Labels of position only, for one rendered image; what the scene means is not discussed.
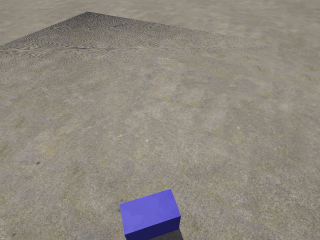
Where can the carton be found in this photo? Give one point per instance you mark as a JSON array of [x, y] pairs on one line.
[[150, 216]]

